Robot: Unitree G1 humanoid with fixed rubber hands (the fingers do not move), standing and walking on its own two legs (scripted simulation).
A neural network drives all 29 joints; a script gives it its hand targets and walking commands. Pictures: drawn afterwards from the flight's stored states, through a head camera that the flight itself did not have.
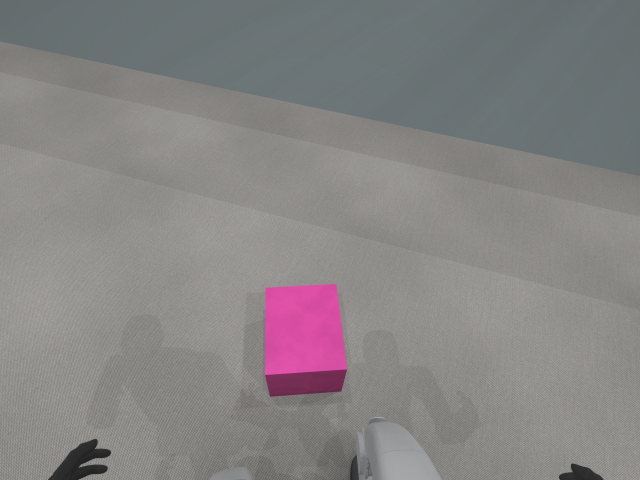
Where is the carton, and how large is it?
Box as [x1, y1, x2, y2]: [265, 284, 346, 396]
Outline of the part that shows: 336,284 266,288 265,376 270,396 341,390 346,371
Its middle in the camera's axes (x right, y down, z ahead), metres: -0.05 +0.30 +1.15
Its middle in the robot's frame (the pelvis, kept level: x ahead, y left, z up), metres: +0.55 +0.01 -0.62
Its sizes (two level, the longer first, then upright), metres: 0.260 0.213 0.192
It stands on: the floor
